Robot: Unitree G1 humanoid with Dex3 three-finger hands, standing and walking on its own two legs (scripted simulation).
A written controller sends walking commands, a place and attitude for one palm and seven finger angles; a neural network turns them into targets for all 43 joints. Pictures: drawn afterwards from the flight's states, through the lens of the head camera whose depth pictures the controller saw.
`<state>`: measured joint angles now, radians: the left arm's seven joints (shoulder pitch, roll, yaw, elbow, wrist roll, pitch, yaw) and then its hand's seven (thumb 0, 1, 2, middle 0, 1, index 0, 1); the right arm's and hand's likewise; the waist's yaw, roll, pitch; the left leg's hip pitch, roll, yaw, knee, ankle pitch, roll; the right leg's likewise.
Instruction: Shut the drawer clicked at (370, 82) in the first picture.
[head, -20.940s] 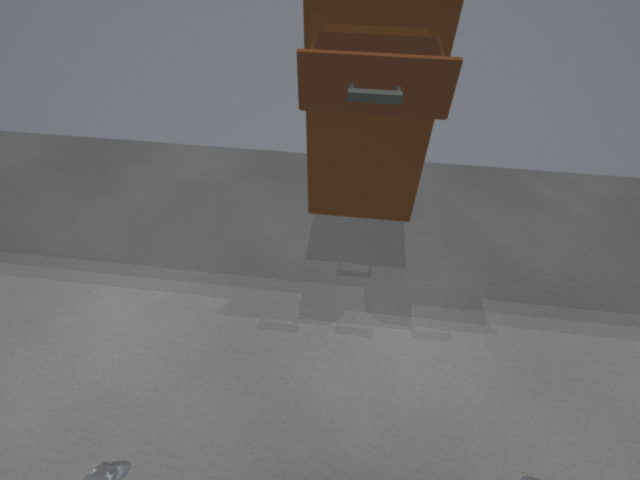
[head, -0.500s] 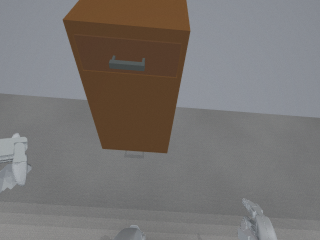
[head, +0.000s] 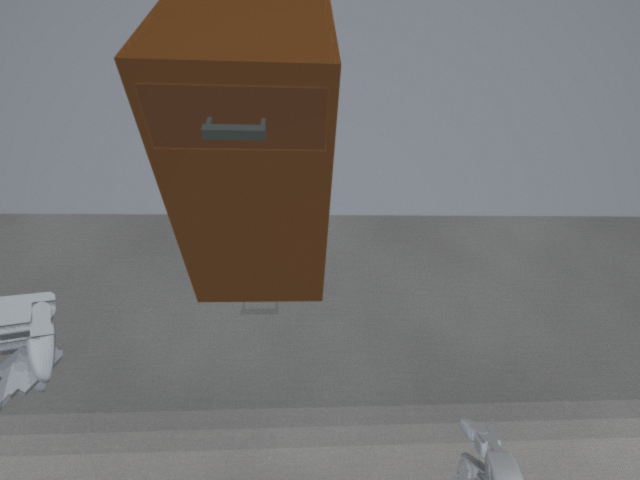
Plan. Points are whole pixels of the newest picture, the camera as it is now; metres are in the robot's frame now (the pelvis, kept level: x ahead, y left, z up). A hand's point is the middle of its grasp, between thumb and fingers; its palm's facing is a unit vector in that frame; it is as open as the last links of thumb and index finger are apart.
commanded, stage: stop stepping back and stand still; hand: left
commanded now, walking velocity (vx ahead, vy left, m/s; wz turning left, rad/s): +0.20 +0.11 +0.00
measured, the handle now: (235, 126) +0.83 +0.24 -0.01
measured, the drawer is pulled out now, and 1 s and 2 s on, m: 0.00 0.00 0.00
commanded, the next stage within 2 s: let the arm hang, fingers relaxed in 0.46 s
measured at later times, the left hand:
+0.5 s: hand (22, 394) +0.16 +0.26 +0.16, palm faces +0.38 -0.81 -0.44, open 3.3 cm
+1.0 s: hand out of the picture -0.07 +0.22 -0.18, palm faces +0.06 -0.98 -0.21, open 3.9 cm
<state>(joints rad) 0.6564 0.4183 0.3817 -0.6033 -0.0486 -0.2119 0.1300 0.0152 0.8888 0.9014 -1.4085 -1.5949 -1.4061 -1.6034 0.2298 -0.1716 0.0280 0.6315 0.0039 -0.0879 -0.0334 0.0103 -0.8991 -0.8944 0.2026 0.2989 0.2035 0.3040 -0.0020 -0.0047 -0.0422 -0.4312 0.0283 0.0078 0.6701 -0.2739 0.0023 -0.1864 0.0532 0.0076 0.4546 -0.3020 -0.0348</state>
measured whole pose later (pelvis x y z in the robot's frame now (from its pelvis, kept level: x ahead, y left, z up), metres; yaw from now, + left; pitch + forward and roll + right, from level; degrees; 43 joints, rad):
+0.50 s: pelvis -0.02 +0.01 +0.00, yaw +1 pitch +0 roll -1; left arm 0.65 0.37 0.35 -0.54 -0.04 -0.24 0.14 0.02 0.89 0.90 -1.41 -1.60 -1.40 -1.60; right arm 0.23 -0.20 0.01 0.62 0.01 -0.11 -0.05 0.01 -0.90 -0.89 0.20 0.30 0.20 0.30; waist 0.00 0.01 -0.01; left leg -0.29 0.01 0.01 0.49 -0.20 0.03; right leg -0.16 0.04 0.00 0.42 -0.26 -0.01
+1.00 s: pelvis -0.05 +0.02 +0.00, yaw +3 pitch -1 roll -2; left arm 0.34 0.25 0.02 0.99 0.02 0.04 0.02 0.02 0.91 0.90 -0.83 -1.04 -0.83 -1.02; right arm 0.28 -0.21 0.00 1.01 -0.02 0.03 -0.01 0.01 -0.90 -0.89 0.20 0.30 0.20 0.30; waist 0.01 -0.04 0.06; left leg -0.32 -0.03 -0.02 0.49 -0.15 0.04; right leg -0.19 0.00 -0.04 0.46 -0.25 0.00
